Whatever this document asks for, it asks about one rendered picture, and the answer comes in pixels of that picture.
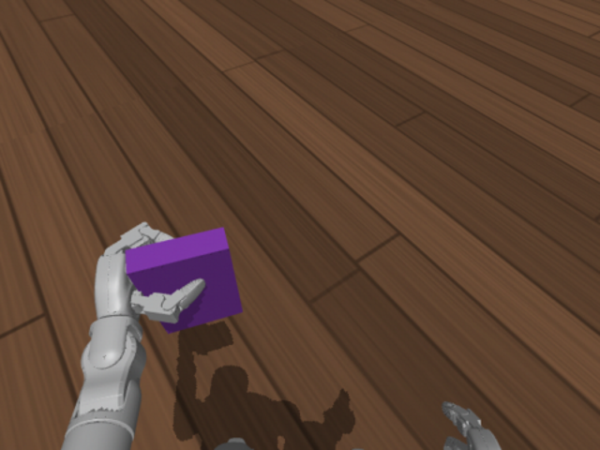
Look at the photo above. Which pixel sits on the carton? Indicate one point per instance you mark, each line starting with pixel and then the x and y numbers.
pixel 167 266

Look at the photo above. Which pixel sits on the left robot hand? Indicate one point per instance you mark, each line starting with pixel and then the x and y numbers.
pixel 115 294

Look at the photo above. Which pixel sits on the left robot arm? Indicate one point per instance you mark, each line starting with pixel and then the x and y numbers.
pixel 106 413

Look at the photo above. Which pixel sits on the right robot hand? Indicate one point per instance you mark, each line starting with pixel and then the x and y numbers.
pixel 469 425

